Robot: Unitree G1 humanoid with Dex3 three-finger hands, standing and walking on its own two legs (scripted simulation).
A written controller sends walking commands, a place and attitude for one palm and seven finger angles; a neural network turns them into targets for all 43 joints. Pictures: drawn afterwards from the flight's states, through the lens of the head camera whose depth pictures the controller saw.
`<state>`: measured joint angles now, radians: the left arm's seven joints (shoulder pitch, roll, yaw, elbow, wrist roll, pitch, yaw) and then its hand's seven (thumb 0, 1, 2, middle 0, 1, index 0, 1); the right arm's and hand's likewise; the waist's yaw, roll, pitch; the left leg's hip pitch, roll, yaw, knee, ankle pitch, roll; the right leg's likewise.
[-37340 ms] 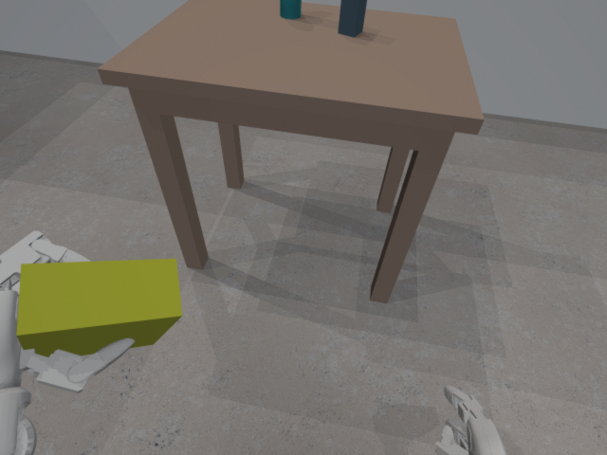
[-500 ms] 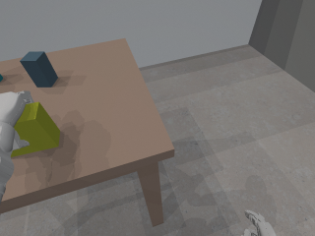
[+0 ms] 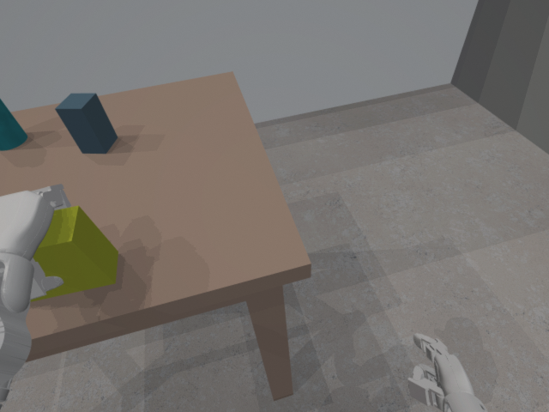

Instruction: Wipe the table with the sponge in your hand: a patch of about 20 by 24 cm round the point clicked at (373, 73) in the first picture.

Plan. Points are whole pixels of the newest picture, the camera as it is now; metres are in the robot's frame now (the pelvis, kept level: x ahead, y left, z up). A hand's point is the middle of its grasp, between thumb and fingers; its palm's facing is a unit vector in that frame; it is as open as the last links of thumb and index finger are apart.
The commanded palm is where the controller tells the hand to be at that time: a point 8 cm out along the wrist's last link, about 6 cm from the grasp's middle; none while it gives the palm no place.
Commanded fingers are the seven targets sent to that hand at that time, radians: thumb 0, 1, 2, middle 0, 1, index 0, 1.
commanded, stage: lift the sponge slowly off the table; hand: left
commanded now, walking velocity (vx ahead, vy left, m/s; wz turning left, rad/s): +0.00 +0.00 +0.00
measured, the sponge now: (53, 265) +0.25 +0.35 +0.11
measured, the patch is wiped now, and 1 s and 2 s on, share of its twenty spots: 1.00 1.00 1.00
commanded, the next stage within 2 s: none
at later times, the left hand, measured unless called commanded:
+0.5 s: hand (33, 264) +0.23 +0.33 +0.15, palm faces +0.08 -0.01 -1.00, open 9.9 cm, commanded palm +0.19 +0.33 +0.21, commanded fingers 0.00 0.10 1.30 -1.20 -1.60 -1.20 -1.60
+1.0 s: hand (20, 252) +0.23 +0.34 +0.17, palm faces +0.04 +0.02 -1.00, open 9.8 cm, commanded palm +0.20 +0.34 +0.24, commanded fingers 0.00 0.10 1.30 -1.20 -1.60 -1.20 -1.60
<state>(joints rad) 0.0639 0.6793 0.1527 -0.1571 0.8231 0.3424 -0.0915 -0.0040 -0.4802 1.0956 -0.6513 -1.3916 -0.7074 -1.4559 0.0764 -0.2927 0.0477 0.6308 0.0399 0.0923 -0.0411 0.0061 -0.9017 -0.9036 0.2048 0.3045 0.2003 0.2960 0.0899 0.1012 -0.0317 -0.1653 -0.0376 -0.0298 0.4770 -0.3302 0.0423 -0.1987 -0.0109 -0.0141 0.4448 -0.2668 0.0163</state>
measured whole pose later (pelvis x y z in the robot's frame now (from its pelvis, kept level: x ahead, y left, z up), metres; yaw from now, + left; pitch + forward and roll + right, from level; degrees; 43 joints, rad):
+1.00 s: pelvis -0.03 -0.02 +0.00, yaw +1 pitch -3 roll -1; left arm -0.13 0.75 0.12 0.02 0.82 0.23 -0.17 -0.02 -0.52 1.09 -0.72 -1.32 -0.78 -1.38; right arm 0.08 -0.29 0.06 0.68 0.03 0.06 -0.11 0.01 -0.90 -0.90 0.21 0.30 0.20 0.30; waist 0.11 0.08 0.02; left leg -0.13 -0.02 -0.06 0.45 -0.27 0.02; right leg -0.16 0.00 -0.04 0.42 -0.21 -0.01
